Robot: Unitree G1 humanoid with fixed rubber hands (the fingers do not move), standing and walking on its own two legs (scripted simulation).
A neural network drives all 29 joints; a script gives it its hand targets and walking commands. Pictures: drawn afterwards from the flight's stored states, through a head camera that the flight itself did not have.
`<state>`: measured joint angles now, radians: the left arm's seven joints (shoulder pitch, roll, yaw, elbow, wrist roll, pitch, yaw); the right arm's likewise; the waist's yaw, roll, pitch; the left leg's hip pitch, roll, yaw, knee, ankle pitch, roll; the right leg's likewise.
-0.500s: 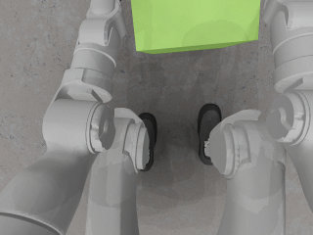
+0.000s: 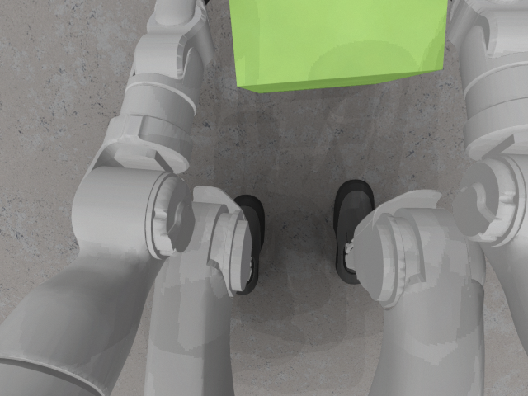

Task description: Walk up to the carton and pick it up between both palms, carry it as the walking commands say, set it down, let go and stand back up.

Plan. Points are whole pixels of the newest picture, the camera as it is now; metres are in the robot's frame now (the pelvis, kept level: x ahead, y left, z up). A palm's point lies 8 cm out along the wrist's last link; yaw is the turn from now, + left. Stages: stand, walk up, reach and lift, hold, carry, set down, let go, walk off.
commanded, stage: set down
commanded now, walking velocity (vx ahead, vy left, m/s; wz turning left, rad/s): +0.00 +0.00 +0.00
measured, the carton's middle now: out of the picture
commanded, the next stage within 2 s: none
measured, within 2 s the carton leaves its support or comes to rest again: neither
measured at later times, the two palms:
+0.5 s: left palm out of the picture +0.54 +0.11 -0.17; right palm out of the picture +0.54 -0.20 -0.17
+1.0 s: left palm (173, 8) +0.53 +0.13 -0.18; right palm out of the picture +0.52 -0.22 -0.19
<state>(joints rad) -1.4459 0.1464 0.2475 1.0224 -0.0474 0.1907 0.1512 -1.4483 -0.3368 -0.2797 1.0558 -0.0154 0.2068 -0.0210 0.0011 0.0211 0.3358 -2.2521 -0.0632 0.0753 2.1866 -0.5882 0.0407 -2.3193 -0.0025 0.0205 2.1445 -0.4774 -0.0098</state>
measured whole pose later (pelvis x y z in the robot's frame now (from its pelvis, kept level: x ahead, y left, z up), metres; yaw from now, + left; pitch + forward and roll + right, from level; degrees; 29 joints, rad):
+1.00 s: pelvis +0.00 +0.00 +0.00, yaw +0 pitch +37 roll +1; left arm -1.40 0.22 0.12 1.08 -0.21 0.07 0.18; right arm -1.42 -0.42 -0.19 1.20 0.18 0.02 -0.06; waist 0.00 0.02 0.35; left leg -2.26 -0.07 0.07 2.20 -0.60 0.04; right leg -2.32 -0.01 0.02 2.16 -0.49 -0.01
